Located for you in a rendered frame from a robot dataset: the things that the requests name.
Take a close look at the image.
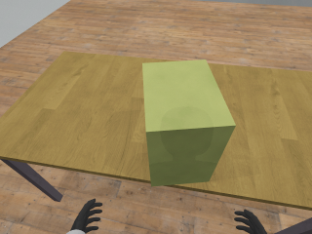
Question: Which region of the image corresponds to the robot left hand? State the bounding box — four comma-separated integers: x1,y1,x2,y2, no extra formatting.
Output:
70,199,103,234

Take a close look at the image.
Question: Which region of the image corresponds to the table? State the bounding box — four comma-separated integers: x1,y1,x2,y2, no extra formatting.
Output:
0,51,312,234

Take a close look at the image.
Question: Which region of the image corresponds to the carton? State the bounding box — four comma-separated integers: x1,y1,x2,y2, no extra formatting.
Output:
142,59,236,187

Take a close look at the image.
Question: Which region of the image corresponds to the robot right hand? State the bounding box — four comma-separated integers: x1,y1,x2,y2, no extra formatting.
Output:
234,209,267,234

